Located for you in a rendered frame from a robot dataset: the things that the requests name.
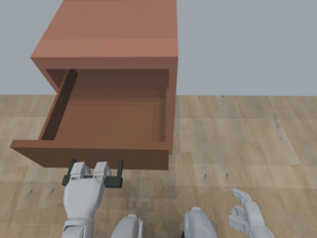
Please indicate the robot left thigh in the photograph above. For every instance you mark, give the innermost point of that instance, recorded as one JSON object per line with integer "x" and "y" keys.
{"x": 129, "y": 227}

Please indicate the robot left forearm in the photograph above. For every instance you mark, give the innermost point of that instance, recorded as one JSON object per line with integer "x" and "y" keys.
{"x": 78, "y": 228}

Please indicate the robot right thigh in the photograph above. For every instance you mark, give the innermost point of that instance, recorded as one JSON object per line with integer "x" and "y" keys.
{"x": 198, "y": 225}

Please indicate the robot right forearm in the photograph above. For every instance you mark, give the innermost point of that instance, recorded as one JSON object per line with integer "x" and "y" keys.
{"x": 260, "y": 231}

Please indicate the left robot hand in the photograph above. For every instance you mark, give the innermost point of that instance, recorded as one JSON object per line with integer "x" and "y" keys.
{"x": 82, "y": 196}

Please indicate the cabinet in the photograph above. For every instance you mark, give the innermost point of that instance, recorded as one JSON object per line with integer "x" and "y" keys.
{"x": 112, "y": 34}

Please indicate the right robot hand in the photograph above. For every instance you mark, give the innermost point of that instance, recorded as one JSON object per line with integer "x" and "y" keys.
{"x": 243, "y": 218}

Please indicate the drawer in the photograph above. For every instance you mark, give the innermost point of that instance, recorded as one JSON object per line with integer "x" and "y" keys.
{"x": 106, "y": 115}

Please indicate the robot thigh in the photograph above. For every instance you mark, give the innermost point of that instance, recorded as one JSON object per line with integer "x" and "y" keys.
{"x": 129, "y": 227}
{"x": 198, "y": 225}

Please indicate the handle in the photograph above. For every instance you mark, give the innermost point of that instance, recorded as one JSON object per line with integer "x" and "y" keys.
{"x": 109, "y": 181}

